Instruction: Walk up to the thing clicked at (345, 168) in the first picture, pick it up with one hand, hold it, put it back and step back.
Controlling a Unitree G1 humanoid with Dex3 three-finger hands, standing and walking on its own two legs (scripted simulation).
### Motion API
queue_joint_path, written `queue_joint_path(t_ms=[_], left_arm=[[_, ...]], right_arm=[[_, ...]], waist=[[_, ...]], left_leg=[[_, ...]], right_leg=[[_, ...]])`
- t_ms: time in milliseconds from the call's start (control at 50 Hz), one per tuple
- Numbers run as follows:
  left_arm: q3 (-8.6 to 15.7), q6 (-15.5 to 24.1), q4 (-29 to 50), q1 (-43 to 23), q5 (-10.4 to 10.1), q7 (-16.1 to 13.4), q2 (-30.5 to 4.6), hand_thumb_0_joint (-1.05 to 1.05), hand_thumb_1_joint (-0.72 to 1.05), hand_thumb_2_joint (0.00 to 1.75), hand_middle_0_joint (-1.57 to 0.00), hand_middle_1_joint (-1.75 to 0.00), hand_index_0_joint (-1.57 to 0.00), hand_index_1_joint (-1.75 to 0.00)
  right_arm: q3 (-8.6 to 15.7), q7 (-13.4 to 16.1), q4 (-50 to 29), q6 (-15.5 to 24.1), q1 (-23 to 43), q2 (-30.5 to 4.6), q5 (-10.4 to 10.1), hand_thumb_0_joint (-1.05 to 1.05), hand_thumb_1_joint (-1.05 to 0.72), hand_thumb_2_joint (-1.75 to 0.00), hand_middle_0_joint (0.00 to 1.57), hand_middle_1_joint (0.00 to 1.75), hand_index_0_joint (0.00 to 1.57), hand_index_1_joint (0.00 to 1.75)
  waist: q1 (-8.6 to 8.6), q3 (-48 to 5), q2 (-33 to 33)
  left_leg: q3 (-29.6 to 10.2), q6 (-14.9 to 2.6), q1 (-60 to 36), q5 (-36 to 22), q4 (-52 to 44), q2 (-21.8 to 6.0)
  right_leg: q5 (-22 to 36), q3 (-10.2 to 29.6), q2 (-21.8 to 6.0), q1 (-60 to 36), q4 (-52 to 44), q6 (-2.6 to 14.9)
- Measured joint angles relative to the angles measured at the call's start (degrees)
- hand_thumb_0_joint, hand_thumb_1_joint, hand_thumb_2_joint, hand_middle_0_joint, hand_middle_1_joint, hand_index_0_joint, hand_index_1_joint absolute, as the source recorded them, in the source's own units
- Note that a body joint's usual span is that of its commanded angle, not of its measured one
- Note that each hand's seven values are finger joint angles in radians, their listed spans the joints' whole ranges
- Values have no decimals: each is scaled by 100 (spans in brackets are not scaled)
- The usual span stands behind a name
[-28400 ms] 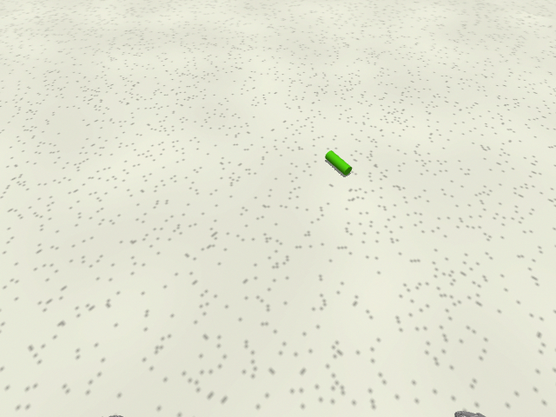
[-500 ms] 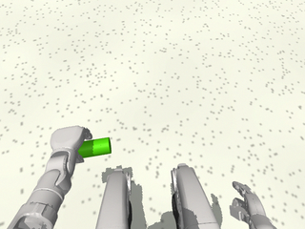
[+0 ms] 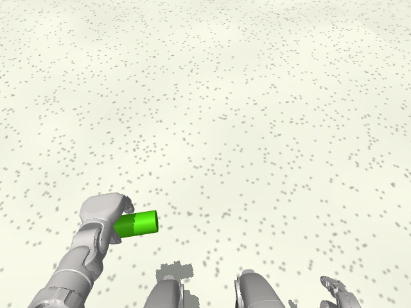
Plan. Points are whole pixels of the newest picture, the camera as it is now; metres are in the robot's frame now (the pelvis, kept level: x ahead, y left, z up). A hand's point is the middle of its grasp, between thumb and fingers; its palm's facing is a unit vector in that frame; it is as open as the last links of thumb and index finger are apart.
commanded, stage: lift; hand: left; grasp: from above
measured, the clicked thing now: (125, 225) +0.31 +0.20 -0.13
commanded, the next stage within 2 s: hold in 0.36 s
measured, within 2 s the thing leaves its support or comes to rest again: neither
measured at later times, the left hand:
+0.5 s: hand (98, 219) +0.29 +0.22 -0.03, palm faces -0.45 -0.06 -0.89, open 8.0 cm
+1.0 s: hand (93, 214) +0.30 +0.22 +0.00, palm faces -0.46 -0.05 -0.89, open 7.9 cm
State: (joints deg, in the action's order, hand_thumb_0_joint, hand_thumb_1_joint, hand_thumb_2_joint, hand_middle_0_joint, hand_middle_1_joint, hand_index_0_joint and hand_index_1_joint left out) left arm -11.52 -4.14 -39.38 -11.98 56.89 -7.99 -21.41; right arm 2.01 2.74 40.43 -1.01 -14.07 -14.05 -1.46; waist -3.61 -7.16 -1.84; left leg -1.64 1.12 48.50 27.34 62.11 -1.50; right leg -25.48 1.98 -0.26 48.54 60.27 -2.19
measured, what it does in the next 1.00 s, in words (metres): rises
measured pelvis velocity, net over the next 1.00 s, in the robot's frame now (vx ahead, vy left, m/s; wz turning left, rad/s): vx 0.01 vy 0.00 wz -0.01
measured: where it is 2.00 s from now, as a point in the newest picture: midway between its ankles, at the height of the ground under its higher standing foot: outside the picture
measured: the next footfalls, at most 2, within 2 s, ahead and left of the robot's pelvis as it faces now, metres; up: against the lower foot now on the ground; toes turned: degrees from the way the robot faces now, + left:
none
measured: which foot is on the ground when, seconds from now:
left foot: down 0.00-1.00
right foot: down 0.00-1.00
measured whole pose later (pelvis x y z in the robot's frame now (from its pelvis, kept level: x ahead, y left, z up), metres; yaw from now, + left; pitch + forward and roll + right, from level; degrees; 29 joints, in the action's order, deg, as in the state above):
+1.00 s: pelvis +0.01 +0.00 +0.06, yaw -1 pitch +4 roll +0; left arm -11.2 0.5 -36.3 -9.7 58.7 -2.6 -22.0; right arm 2.7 1.9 38.7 -2.1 -11.9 -14.4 -2.3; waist -0.7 -2.3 -2.1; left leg 0.3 0.6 24.4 18.6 38.8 -1.0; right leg -17.0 3.3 -1.3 25.3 38.0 -2.4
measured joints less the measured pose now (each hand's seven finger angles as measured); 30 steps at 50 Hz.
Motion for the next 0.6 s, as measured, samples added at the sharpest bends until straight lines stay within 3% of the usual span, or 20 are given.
queue_joint_path(t_ms=[240, 600], left_arm=[[45, 166, -244, -8, 38, 122, -11, -1, 24, 33, -103, 0, -99, -10], [7, 296, -172, 44, 164, 169, -8, -1, 24, 29, -104, 0, -102, -6]], right_arm=[[40, -79, -70, -30, -40, 7, -15, 0, -92, -91, 20, 30, 20, 30], [85, -90, -24, -41, 136, -16, -41, 0, -91, -91, 20, 30, 20, 30]], waist=[[58, 188, 16], [196, 359, -8]], left_leg=[[83, -16, -1122, -424, -1133, 15], [133, -40, -2010, -738, -1957, 50]], right_leg=[[409, 48, -41, -1089, -1089, -3], [707, 75, -93, -1958, -1880, -21]])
